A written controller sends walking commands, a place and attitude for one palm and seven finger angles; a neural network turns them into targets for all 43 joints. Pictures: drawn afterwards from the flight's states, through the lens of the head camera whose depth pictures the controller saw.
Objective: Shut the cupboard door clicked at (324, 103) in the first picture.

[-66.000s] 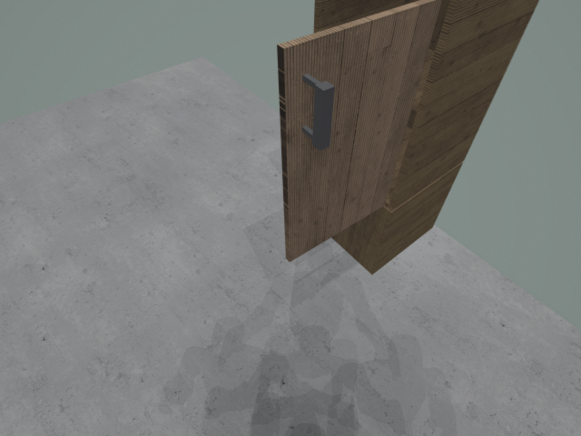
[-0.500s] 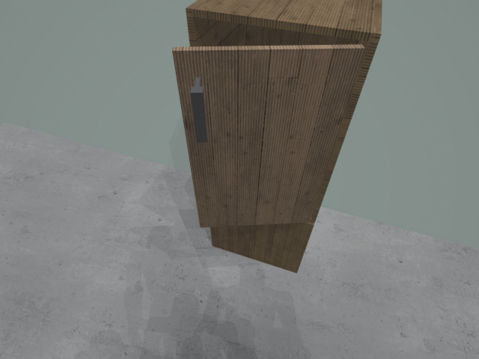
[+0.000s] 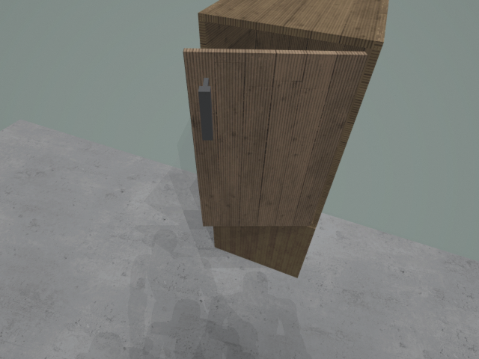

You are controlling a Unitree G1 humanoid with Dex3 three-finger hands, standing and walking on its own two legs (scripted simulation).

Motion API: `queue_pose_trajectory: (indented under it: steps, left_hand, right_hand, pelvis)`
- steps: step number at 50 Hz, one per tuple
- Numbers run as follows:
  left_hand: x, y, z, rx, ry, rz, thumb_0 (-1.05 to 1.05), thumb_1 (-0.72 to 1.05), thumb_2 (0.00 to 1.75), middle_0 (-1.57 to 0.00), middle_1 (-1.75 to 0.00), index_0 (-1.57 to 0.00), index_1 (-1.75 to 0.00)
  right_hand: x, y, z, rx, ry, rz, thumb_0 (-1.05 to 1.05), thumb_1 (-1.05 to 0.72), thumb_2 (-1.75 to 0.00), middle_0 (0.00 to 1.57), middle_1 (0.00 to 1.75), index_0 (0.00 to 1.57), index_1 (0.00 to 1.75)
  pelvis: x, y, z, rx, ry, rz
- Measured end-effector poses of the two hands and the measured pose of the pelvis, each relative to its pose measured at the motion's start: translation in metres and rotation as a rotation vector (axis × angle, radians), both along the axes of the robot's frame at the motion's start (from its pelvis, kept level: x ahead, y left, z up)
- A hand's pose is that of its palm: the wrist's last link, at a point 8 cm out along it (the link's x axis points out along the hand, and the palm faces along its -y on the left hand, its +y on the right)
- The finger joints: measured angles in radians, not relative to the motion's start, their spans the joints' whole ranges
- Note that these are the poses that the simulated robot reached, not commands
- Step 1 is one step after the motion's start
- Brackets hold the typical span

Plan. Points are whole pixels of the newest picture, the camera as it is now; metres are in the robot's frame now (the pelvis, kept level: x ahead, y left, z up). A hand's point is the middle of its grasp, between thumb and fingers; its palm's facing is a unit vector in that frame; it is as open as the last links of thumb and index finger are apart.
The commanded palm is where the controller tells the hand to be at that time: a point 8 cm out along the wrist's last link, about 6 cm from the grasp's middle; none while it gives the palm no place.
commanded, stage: look again from close up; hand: left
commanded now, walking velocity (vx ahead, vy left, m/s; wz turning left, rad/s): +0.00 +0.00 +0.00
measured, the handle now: (206, 109) +0.58 +0.12 +0.13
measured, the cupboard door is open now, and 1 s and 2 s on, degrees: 23 23 23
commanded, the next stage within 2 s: shuffle to correct the standing spot in 0.34 s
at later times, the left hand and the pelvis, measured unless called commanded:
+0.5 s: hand out of the picture +0.00 +0.13 -0.18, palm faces +0.04 -0.99 -0.13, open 7.4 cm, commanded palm none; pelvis +0.02 -0.02 +0.00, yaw +0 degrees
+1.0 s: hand out of the picture +0.04 +0.09 -0.19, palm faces +0.14 -0.98 -0.14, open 7.4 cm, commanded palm none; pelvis +0.12 -0.06 -0.01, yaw +4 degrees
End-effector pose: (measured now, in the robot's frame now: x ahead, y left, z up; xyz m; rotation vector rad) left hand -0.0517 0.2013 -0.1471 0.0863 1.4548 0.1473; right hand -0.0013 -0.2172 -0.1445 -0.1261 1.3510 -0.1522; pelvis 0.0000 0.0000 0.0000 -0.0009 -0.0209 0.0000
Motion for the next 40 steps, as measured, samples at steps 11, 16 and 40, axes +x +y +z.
queue_pose_trajectory:
  steps: [11, 16, 40]
  left_hand:
    - [0.012, -0.013, -0.003, -0.013, -0.011, -0.001, 0.00, 0.91, 0.90, -0.20, -0.30, -0.20, -0.30]
    - [0.023, -0.017, -0.001, -0.009, -0.028, -0.002, 0.00, 0.91, 0.90, -0.20, -0.30, -0.20, -0.30]
    - [0.074, -0.037, -0.002, -0.002, -0.008, 0.035, 0.00, 0.91, 0.90, -0.20, -0.30, -0.20, -0.30]
  right_hand:
    - [-0.015, 0.002, -0.003, 0.020, 0.053, -0.014, 0.00, -0.91, -0.90, 0.20, 0.30, 0.20, 0.30]
    - [-0.014, 0.002, -0.004, 0.032, 0.066, -0.015, 0.00, -0.91, -0.90, 0.20, 0.30, 0.20, 0.30]
    - [0.051, -0.021, -0.007, 0.026, 0.077, 0.011, 0.00, -0.91, -0.90, 0.20, 0.30, 0.20, 0.30]
  pelvis:
    - [0.005, -0.009, -0.001, -0.001, 0.006, 0.003]
    - [0.009, -0.012, -0.001, 0.000, 0.011, 0.004]
    - [0.072, -0.036, -0.004, 0.027, 0.051, 0.035]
